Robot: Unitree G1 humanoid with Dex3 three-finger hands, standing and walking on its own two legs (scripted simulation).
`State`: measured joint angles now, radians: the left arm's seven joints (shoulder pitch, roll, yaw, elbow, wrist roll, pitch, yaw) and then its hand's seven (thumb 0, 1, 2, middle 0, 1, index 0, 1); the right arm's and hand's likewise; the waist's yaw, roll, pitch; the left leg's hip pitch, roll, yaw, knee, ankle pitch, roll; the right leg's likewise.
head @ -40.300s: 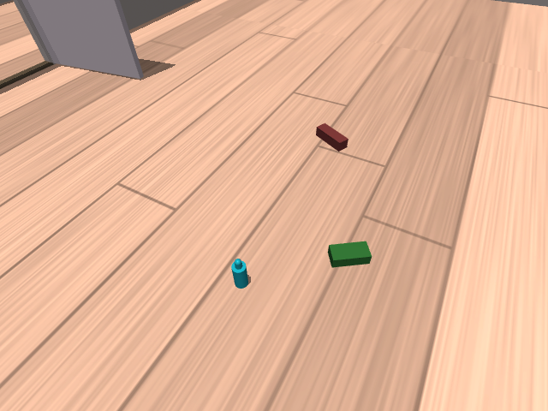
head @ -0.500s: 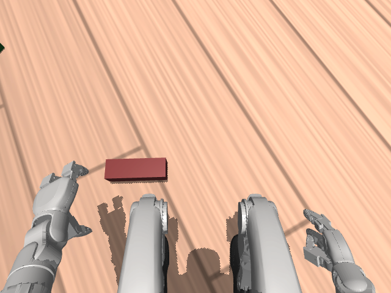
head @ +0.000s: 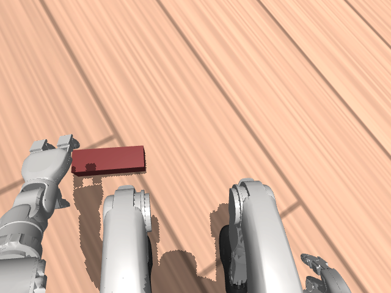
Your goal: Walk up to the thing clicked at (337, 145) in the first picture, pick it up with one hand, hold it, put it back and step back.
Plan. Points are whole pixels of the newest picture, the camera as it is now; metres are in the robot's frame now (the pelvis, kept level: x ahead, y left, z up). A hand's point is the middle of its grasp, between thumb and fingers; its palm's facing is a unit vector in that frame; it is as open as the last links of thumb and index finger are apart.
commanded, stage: rise first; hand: left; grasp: from above
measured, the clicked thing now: (110, 161) +0.45 +0.24 -0.34
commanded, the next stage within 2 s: none
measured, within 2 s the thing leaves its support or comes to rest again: neither
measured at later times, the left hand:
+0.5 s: hand (72, 169) +0.39 +0.29 -0.20, palm faces -0.47 -0.08 -0.88, open 14.1 cm
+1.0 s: hand (79, 165) +0.40 +0.28 -0.22, palm faces -0.45 -0.06 -0.89, open 14.1 cm
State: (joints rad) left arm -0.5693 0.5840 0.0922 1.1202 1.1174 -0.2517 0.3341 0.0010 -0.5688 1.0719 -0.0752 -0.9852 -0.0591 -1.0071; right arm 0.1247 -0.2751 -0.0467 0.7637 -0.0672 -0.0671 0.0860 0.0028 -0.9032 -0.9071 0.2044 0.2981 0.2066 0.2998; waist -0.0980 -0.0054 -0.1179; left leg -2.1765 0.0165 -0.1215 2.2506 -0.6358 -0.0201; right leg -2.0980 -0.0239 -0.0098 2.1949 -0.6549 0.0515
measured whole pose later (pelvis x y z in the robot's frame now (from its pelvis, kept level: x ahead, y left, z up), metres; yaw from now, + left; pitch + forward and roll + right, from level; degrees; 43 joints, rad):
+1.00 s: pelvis +0.02 -0.01 -0.04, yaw -1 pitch +33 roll -6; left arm -0.71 0.62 0.12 1.31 1.27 -0.25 0.49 0.00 -0.53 1.02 -0.08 -0.99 -0.08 -0.99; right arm 0.07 -0.26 -0.04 0.79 -0.14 -0.06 0.13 0.00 -0.91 -0.90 0.20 0.30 0.21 0.30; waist -0.15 -0.01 -0.08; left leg -2.29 0.01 -0.14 2.39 -0.68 -0.04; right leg -2.22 -0.01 -0.01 2.34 -0.70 0.06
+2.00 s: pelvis +0.01 +0.00 -0.05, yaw -1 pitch +32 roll -6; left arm -0.72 0.63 0.11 1.35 1.29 -0.27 0.51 0.00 -0.55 1.05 -0.10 -1.00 -0.08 -1.02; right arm 0.09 -0.26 -0.04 0.81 -0.16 -0.07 0.15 0.00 -0.91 -0.90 0.20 0.30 0.21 0.30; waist -0.16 -0.02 -0.09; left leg -2.30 0.01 -0.15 2.41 -0.68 -0.04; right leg -2.23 -0.01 -0.01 2.35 -0.69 0.06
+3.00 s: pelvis +0.01 -0.01 -0.05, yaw -1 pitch +32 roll -6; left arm -0.81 0.60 0.02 1.44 1.26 -0.24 0.50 0.00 -0.55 1.04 -0.08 -1.01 -0.08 -1.02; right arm 0.09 -0.27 -0.03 0.82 -0.17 -0.10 0.17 0.00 -0.90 -0.90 0.20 0.30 0.20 0.30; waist -0.17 -0.01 -0.09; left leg -2.31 0.01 -0.15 2.40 -0.67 -0.04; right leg -2.24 0.00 -0.01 2.35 -0.68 0.06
